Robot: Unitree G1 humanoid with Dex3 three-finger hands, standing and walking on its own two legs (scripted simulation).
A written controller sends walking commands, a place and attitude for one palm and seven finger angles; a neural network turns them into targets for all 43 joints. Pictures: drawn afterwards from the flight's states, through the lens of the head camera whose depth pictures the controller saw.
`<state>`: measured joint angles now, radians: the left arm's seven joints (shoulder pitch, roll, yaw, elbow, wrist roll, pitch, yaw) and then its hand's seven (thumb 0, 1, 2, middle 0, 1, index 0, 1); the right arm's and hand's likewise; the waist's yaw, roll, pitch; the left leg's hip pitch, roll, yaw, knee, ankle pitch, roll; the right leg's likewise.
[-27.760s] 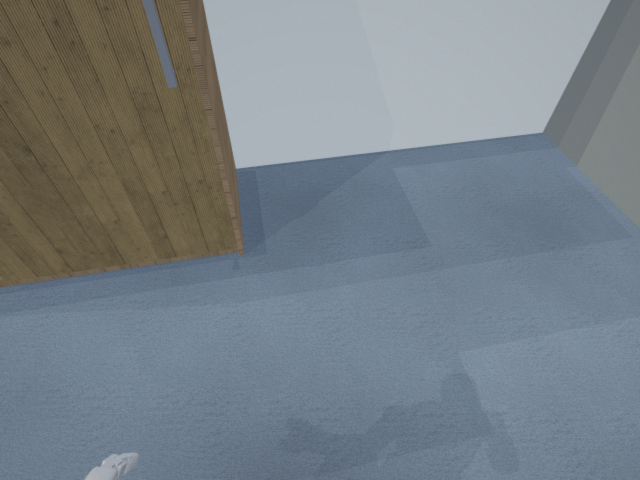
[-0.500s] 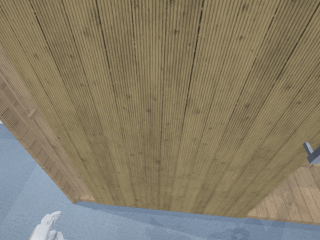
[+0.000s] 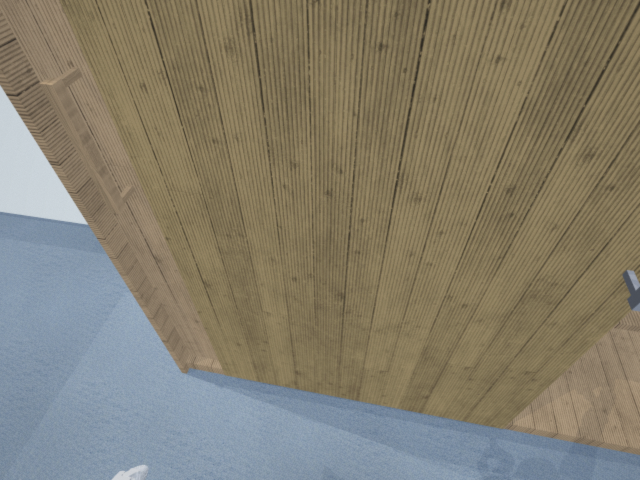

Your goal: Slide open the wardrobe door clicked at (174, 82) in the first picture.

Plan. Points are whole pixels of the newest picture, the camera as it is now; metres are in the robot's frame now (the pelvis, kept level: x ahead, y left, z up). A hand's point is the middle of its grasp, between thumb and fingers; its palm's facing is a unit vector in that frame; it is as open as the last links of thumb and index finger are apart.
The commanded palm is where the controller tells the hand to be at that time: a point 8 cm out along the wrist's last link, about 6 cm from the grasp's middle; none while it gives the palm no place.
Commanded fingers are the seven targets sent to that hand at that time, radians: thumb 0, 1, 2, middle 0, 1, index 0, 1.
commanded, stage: stop walking and hold the door there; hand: right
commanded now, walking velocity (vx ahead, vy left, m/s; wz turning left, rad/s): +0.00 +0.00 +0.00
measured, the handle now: out of the picture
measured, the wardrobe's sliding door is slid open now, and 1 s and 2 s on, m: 0.68 0.68 0.68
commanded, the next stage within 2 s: loosen the grip on the handle in 1.76 s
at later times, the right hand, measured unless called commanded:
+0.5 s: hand out of the picture +0.39 -0.38 +0.11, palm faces +0.51 +0.82 -0.26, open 5.6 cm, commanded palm +0.35 -0.41 +0.10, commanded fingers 0.00 -0.90 -0.90 0.45 1.40 0.45 1.40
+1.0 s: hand out of the picture +0.39 -0.39 +0.10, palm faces +0.36 +0.90 -0.24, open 5.4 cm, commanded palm +0.36 -0.42 +0.10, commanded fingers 0.00 -0.90 -0.90 0.45 1.40 0.45 1.40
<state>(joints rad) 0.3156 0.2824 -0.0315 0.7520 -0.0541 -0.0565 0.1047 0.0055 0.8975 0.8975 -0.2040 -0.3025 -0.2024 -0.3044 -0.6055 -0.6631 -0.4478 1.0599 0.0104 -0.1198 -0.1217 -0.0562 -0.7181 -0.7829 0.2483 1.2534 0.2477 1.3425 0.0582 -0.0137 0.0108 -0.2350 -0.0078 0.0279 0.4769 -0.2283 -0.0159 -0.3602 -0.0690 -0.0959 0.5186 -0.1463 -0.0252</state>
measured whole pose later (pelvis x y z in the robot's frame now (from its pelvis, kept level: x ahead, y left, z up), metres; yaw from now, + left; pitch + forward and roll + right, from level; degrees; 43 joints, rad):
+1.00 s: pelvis -0.01 -0.12 +0.00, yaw -6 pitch -1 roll -3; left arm 0.18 0.28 -0.02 0.73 -0.04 -0.06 0.05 0.00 0.90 0.90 -0.20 -0.30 -0.20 -0.30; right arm -0.60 -0.38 -0.26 0.66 0.02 -0.19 -0.05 -0.11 -0.69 -0.82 0.46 1.40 0.41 1.40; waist 0.01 0.04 0.20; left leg -0.20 0.19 0.15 0.58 -0.35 -0.05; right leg -0.54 -0.03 -0.04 0.97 -0.39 0.04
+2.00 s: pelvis -0.03 -0.17 -0.01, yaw -6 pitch +3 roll +0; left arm 0.27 0.25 0.01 0.72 -0.03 -0.11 0.03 0.01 0.90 0.90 -0.20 -0.30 -0.20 -0.30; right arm -0.71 -0.29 -0.25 0.90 0.02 -0.12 0.00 -0.02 -0.57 -0.72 0.46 1.40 0.39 1.40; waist 0.05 0.02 -0.02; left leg -0.34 0.03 0.04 0.59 -0.30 0.00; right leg -0.40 -0.07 -0.08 0.56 -0.20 0.02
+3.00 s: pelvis -0.01 -0.19 -0.01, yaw -4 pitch +5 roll +1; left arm 0.28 0.24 -0.02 0.67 -0.05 -0.09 0.06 0.00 0.90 0.90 -0.20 -0.30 -0.20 -0.30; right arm -0.51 -0.35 -0.26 0.64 0.08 -0.12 0.05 -0.01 0.55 -0.20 0.26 1.16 0.26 1.15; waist 0.01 -0.01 -0.07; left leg -0.36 0.01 0.02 0.62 -0.34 -0.02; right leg -0.45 -0.03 -0.01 0.66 -0.29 0.00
